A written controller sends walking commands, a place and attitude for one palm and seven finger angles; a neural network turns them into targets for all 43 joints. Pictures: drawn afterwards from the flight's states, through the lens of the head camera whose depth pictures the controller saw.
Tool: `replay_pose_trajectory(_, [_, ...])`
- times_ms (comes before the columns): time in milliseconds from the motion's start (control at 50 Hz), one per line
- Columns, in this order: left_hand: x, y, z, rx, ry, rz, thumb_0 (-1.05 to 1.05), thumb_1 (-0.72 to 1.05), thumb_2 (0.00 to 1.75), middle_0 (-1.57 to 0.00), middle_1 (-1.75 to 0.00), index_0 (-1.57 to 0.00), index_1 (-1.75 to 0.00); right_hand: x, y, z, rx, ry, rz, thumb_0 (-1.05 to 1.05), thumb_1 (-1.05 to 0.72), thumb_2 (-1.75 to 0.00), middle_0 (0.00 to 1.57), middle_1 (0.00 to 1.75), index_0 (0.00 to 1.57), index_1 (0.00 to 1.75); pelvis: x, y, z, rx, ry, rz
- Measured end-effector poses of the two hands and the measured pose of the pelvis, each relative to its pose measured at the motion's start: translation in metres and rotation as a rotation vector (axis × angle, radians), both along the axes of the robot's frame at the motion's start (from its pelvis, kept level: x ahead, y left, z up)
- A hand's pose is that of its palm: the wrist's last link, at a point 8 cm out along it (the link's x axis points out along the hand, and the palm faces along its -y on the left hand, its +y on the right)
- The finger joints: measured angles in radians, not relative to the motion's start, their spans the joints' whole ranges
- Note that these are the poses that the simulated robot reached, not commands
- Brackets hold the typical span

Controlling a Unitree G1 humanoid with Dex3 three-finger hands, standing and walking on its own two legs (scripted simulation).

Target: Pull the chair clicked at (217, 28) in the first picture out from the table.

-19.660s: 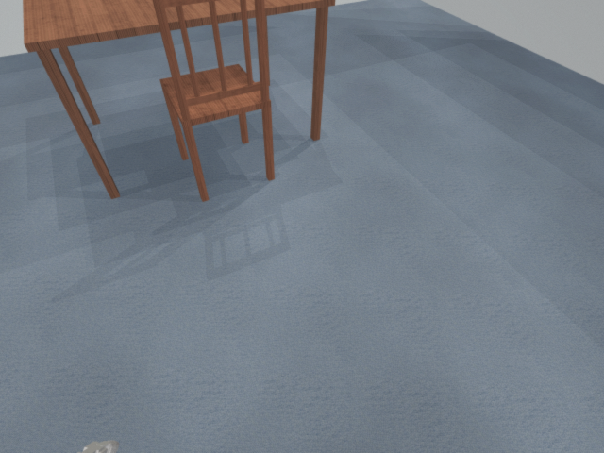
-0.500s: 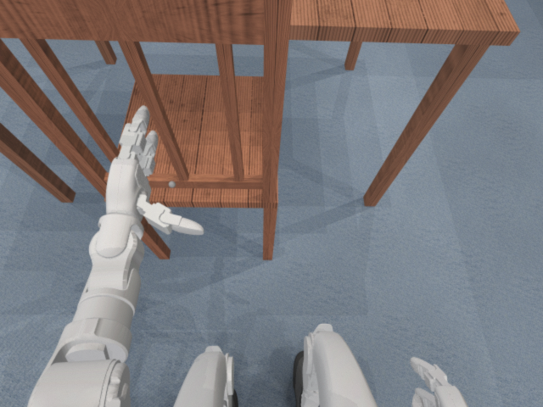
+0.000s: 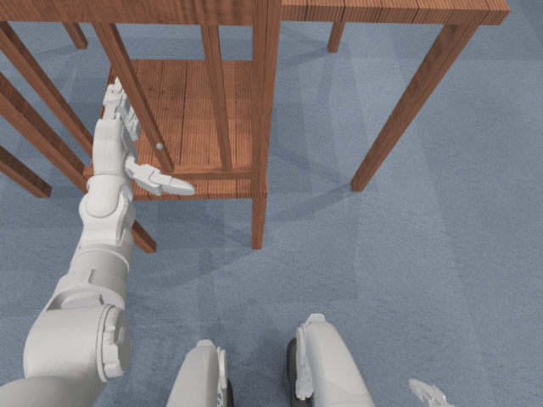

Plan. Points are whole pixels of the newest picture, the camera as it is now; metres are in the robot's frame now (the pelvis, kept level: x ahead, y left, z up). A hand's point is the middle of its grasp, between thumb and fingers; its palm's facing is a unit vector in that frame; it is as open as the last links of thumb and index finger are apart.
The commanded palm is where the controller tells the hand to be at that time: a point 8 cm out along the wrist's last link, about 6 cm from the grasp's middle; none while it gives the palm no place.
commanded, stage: push the fingers through the gap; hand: left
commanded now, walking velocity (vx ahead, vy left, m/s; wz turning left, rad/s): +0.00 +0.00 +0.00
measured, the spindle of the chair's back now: (144, 115) +0.53 +0.15 +0.04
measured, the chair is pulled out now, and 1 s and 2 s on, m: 0.00 0.00 0.02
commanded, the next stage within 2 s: hook a spindle and tug to test in 0.62 s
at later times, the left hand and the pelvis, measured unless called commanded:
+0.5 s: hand (163, 133) +0.51 +0.13 +0.03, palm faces -0.03 -1.00 -0.05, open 16.9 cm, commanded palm +0.48 +0.18 +0.03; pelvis +0.01 +0.00 +0.00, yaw -1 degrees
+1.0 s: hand (163, 135) +0.50 +0.13 +0.03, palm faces -0.03 -1.00 -0.04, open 16.1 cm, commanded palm +0.48 +0.18 +0.03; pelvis +0.01 +0.00 +0.00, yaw +0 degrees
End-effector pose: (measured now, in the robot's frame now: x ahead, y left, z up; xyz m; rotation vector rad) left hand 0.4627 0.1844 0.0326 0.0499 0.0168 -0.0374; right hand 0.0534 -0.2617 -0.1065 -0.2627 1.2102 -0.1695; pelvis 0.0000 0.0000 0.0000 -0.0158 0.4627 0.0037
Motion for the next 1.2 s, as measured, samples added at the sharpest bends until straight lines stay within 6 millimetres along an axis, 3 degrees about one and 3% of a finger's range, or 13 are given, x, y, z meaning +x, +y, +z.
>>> replay_pose_trajectory(280, [0.026,-0.005,-0.001,-0.005,-0.001,0.012,-0.01,-0.5,0.3,-0.06,-0.08,-0.06,-0.08,-0.018,0.005,-0.002,0.001,0.079,-0.025,0.0,-0.9,-0.9,0.2,0.3,0.2,0.3,0.002,0.003,-0.002,-0.006,0.02,-0.003])
replay_pose_trajectory(420, [0.03,-0.002,-0.002,0.001,-0.002,0.006,-0.01,-0.5,0.3,-0.06,-0.08,-0.06,-0.08,-0.024,0.005,-0.002,0.009,0.118,-0.041,0.0,-0.91,-0.9,0.2,0.3,0.2,0.3,0.004,0.003,-0.002,-0.008,0.029,-0.008])
replay_pose_trajectory(800, [0.025,-0.003,-0.001,0.0,0.007,0.003,-0.01,-0.5,0.3,-0.07,-0.1,-0.07,-0.1,-0.005,0.002,0.005,0.002,0.084,-0.028,0.0,-0.91,-0.9,0.2,0.3,0.2,0.3,0.01,0.001,0.003,-0.01,0.02,-0.004])
replay_pose_trajectory(960, [0.02,-0.004,-0.003,-0.008,0.005,0.01,-0.01,-0.5,0.3,-0.14,-0.33,-0.14,-0.33,0.0,0.003,0.005,0.005,0.07,-0.018,0.0,-0.91,-0.9,0.2,0.3,0.2,0.3,0.01,0.001,0.003,-0.009,0.017,-0.003])
replay_pose_trajectory(1100, [0.023,-0.003,-0.004,-0.004,0.002,0.004,-0.01,-0.49,0.31,-0.25,-0.67,-0.25,-0.67,-0.001,0.003,0.002,0.0,0.073,-0.015,0.0,-0.91,-0.9,0.2,0.3,0.2,0.3,0.008,0.002,0.001,-0.011,0.019,0.001])
replay_pose_trajectory(1200, [0.025,-0.006,-0.003,-0.012,-0.004,0.003,-0.01,-0.37,0.36,-0.33,-0.94,-0.33,-0.93,-0.006,0.004,-0.001,0.003,0.089,-0.02,0.0,-0.91,-0.9,0.2,0.3,0.2,0.3,0.007,0.002,-0.001,-0.011,0.023,0.001])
